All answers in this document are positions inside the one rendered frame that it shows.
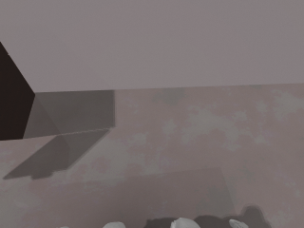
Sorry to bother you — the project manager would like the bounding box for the right robot thigh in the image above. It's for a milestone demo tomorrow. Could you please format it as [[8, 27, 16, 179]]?
[[170, 218, 200, 228]]

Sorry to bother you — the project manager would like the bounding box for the cupboard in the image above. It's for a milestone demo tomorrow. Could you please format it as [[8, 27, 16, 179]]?
[[0, 42, 35, 141]]

